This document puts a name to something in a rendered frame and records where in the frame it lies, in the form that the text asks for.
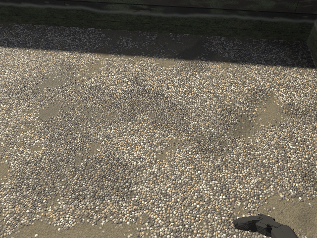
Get right robot hand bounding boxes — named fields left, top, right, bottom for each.
left=233, top=213, right=298, bottom=238

